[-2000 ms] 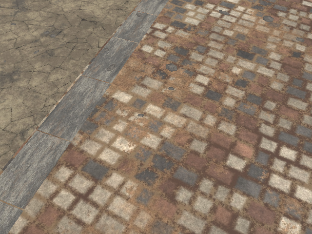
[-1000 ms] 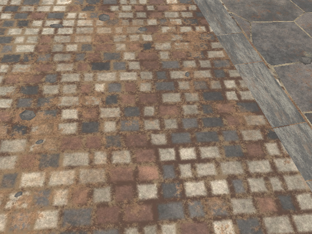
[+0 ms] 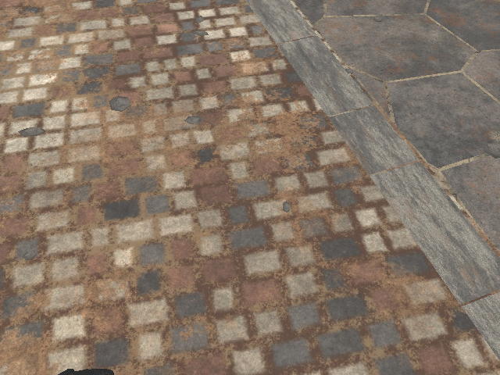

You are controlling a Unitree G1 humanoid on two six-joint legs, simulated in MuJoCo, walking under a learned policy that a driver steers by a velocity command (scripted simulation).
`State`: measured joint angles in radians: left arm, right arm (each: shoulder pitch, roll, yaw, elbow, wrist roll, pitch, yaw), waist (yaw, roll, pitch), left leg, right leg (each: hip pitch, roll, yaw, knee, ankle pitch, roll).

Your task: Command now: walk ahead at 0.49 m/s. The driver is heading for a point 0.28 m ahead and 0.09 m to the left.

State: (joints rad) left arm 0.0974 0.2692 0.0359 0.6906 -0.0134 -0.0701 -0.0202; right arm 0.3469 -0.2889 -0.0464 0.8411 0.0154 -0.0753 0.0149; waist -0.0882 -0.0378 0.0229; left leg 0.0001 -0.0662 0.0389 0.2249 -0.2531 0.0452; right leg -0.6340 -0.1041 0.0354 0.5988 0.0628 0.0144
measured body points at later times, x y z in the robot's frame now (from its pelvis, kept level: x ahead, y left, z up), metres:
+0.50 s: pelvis +0.21 -0.04 +0.00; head +0.24 -0.04 +0.45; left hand +0.30 +0.23 -0.13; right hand +0.38 -0.29 -0.11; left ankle +0.29 +0.10 -0.73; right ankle +0.21 -0.14 -0.74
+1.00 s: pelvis +0.26 -0.01 -0.01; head +0.27 -0.01 +0.44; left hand +0.30 +0.26 -0.15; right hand +0.40 -0.26 -0.13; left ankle +0.29 +0.09 -0.74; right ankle +0.21 -0.14 -0.74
